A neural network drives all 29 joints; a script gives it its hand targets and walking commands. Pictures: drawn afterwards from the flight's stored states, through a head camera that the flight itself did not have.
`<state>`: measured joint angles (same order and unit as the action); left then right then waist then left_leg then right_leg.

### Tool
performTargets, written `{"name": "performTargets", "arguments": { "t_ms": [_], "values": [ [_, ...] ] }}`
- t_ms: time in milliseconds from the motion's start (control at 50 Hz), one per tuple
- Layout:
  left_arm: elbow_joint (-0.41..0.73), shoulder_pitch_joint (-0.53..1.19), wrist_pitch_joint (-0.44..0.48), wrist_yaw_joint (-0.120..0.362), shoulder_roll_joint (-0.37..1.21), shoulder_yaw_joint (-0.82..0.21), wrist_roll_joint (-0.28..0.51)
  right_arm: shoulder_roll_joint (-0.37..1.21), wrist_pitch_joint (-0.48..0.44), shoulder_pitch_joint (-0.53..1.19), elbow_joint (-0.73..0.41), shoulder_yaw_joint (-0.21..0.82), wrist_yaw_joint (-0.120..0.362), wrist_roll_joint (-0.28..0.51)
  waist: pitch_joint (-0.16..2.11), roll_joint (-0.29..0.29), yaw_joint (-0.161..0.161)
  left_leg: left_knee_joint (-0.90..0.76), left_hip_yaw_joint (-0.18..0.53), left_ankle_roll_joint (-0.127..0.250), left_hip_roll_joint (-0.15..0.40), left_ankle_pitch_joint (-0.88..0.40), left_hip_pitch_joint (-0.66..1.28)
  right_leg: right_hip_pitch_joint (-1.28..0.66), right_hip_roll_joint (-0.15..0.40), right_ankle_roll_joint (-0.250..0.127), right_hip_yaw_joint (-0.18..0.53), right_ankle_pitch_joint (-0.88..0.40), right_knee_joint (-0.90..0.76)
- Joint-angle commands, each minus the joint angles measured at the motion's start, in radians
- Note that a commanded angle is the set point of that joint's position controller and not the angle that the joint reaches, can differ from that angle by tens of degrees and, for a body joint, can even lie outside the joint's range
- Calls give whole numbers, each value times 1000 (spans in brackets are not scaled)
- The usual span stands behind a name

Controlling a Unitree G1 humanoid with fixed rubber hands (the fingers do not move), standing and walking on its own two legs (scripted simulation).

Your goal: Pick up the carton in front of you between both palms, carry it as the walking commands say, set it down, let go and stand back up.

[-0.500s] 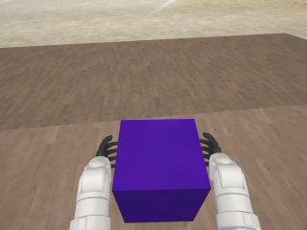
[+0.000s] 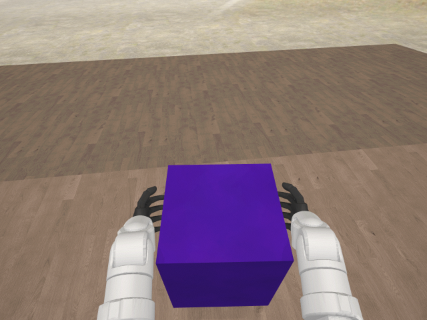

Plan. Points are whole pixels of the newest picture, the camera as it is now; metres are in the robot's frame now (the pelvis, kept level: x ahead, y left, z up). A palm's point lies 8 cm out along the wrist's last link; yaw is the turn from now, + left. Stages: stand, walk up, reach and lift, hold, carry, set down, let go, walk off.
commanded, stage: hold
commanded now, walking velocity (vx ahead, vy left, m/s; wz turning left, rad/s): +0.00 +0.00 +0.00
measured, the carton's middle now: (220, 238) +0.29 +0.00 -0.02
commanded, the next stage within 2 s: carry in 0.10 s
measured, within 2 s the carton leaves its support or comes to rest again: neither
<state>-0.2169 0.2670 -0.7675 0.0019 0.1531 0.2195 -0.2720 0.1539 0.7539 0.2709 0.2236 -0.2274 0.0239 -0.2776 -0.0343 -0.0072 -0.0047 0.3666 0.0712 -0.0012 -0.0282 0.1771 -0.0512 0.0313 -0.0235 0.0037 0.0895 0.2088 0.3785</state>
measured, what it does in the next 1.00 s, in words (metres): walks ahead: left foot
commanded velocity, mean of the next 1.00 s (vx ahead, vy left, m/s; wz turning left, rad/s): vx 0.47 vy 0.00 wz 0.00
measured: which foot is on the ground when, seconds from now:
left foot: down 0.00-0.30, up 0.32-0.58, down 0.60-1.00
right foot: down 0.00-0.60, up 0.62-1.00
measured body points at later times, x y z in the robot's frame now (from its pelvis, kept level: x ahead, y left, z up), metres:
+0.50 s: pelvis +0.10 -0.02 +0.00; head +0.08 -0.02 +0.45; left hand +0.39 +0.12 +0.08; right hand +0.38 -0.18 +0.08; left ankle +0.14 +0.10 -0.71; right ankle +0.01 -0.12 -0.75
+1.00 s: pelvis +0.38 -0.03 -0.01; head +0.38 -0.03 +0.44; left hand +0.67 +0.10 +0.07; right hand +0.65 -0.20 +0.07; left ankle +0.23 +0.08 -0.74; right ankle +0.51 -0.15 -0.73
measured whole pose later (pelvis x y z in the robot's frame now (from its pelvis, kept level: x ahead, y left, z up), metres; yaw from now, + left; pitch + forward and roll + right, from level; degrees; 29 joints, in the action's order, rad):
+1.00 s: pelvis +0.38 -0.03 -0.01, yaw -4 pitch +5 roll -1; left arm 0.34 0.16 -1.22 -0.10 0.13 0.11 -0.10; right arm 0.14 1.22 0.17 -0.33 -0.11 -0.09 -0.10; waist 0.12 0.01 -0.03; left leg 0.27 -0.21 -0.03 0.06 0.38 0.04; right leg 0.55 0.07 -0.02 -0.20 0.08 0.53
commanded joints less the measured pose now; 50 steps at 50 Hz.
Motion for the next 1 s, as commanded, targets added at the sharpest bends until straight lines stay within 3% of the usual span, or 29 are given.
{"name": "performTargets", "arguments": {
  "t_ms": [0, 60, 80, 120, 140, 200, 240, 260, 280, 300, 320, 340, 360, 380, 420, 460, 520, 560, 580, 600, 620, 640, 680, 700, 740, 800, 880, 940, 980],
  "values": [
    [54, 461, 30, 214, 908, -538, 255, 878, -26, 451, -39, 534, 211, 245, 223, 7, 0, -43, 5, -4, -56, -152, 95, 21, -63, -4, -10, -153, -65],
    [65, 450, 30, 213, 903, -542, 257, 878, -24, 438, -50, 538, 209, 248, 223, 6, 1, -43, 5, -4, -57, -162, 95, 16, -63, -2, -9, -167, -65],
    [56, 475, 25, 216, 904, -562, 269, 887, -18, 469, -44, 554, 209, 264, 252, 38, 2, 20, -18, 10, 124, 3, -19, 135, 109, -14, -4, -36, 7],
    [102, 504, 20, 220, 911, -590, 298, 888, -12, 467, -87, 580, 205, 282, 232, 46, 2, -58, 59, 35, 132, 462, -128, 223, 70, -22, 11, 371, 7],
    [126, 519, 15, 218, 912, -614, 313, 887, -6, 480, -114, 600, 200, 295, 210, 61, 0, -81, 95, 49, 150, 578, -144, 290, 56, -19, 0, 455, 35],
    [200, 532, -16, 212, 909, -692, 369, 883, 30, 454, -181, 659, 177, 323, 264, 155, -7, -145, 221, 115, 250, 465, -100, 335, 2, 6, -134, 182, 211],
    [249, 529, -57, 208, 898, -740, 421, 857, 74, 428, -246, 700, 157, 350, 315, 130, -1, -103, 156, 118, 234, 437, -180, 203, 11, -7, -161, 171, 83],
    [275, 524, -84, 204, 895, -762, 439, 839, 102, 437, -289, 723, 150, 368, 333, 101, 6, -32, 77, 90, 192, 463, -247, 120, 31, -22, -130, 202, 5],
    [293, 505, -113, 196, 868, -765, 443, 831, 134, 463, -334, 751, 147, 393, 312, -41, 15, 143, -45, 38, 112, 417, -353, 67, 142, -63, 53, 339, -105],
    [302, 478, -145, 187, 837, -762, 444, 827, 170, 478, -356, 776, 143, 417, 271, -234, 26, 371, -160, -6, 40, 332, -555, -39, 304, -128, 320, 445, -217],
    [314, 460, -176, 176, 817, -763, 447, 817, 201, 502, -370, 791, 145, 441, 208, -255, 29, 418, -157, -3, 52, 341, -701, -88, 383, -189, 443, 325, -239],
    [348, 449, -204, 165, 807, -766, 451, 830, 230, 508, -383, 815, 148, 472, 205, -178, 32, 439, -131, 5, 83, 332, -725, -109, 387, -221, 426, 186, -218],
    [387, 446, -231, 156, 807, -772, 466, 833, 254, 493, -396, 831, 149, 500, 241, -117, 33, 425, -135, 6, 90, 312, -724, -145, 370, -215, 356, 86, -197],
    [429, 447, -254, 150, 809, -785, 483, 840, 275, 469, -409, 845, 148, 522, 277, -99, 35, 393, -153, 3, 87, 275, -706, -175, 340, -195, 276, 12, -181],
    [501, 423, -295, 146, 822, -811, 517, 851, 310, 421, -455, 862, 140, 551, 325, -146, 36, 330, -199, -6, 60, 189, -648, -192, 277, -158, 150, -131, -157],
    [545, 379, -334, 148, 835, -824, 536, 851, 345, 376, -510, 854, 131, 554, 338, -169, 36, 267, -226, -11, 46, 142, -590, -173, 262, -150, 88, -185, -150],
    [575, 315, -383, 161, 853, -830, 554, 840, 394, 305, -567, 837, 126, 538, 309, -160, 30, 115, -274, -13, 34, 41, -421, -54, 242, -136, 1, -175, -124],
    [591, 285, -406, 166, 857, -829, 560, 847, 417, 257, -589, 830, 126, 533, 345, -94, 13, 10, -327, 4, 10, -17, -79, 135, 200, -102, -89, -236, 34],
    [612, 293, -417, 167, 845, -830, 566, 850, 427, 247, -595, 823, 127, 535, 399, -41, 2, 22, -260, 28, 81, 27, 129, 268, 177, -73, -131, -209, 174],
    [652, 346, -433, 168, 827, -836, 583, 823, 436, 257, -600, 810, 125, 526, 455, 151, -20, -83, 103, 113, 317, 291, 294, 473, 105, -19, -194, 11, 451],
    [685, 408, -451, 169, 802, -844, 605, 815, 441, 278, -590, 797, 122, 519, 414, 304, -22, -182, 442, 230, 504, 333, 357, 729, 13, -8, -204, 287, 639],
    [689, 454, -461, 170, 803, -851, 620, 815, 448, 312, -610, 793, 118, 534, 380, 213, -21, -173, 450, 261, 514, 296, 285, 770, 83, -41, -115, 288, 762],
    [668, 461, -468, 169, 827, -840, 633, 830, 463, 372, -638, 803, 114, 552, 356, 61, -17, -189, 284, 210, 448, 235, 167, 743, 155, -50, -96, 185, 783],
    [653, 450, -470, 166, 838, -833, 629, 838, 469, 392, -643, 809, 114, 562, 347, 32, -12, -213, 203, 176, 421, 216, 114, 706, 170, -43, -98, 133, 728],
    [616, 414, -473, 156, 850, -821, 605, 843, 480, 394, -635, 816, 120, 581, 335, 73, -10, -236, 51, 145, 366, 104, 64, 646, 154, -20, -142, 65, 594],
    [564, 357, -471, 142, 864, -803, 559, 845, 489, 372, -601, 823, 137, 599, 313, 103, -10, -233, -60, 136, 320, -21, 88, 638, 129, -1, -200, -19, 410],
    [556, 338, -459, 136, 888, -802, 535, 851, 481, 354, -583, 824, 154, 596, 257, 147, -16, -189, -168, 118, 278, -205, 91, 586, 87, -8, -275, -102, 228],
    [582, 341, -451, 140, 898, -814, 538, 860, 469, 329, -587, 823, 157, 578, 230, 170, -20, -157, -201, 101, 278, -274, 98, 508, 75, -25, -304, -153, 157],
    [585, 323, -445, 146, 900, -817, 541, 864, 463, 324, -597, 827, 158, 572, 259, 164, -5, -23, -258, 74, 263, -435, 90, 355, 36, -39, -353, -141, 103]
  ]
}}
